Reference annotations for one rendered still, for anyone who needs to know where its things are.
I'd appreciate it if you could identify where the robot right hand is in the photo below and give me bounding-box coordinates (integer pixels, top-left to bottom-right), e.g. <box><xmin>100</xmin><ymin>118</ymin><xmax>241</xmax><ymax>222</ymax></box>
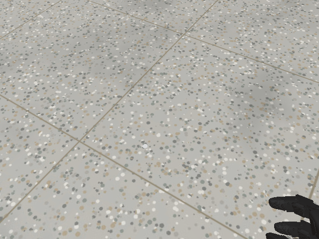
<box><xmin>266</xmin><ymin>194</ymin><xmax>319</xmax><ymax>239</ymax></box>

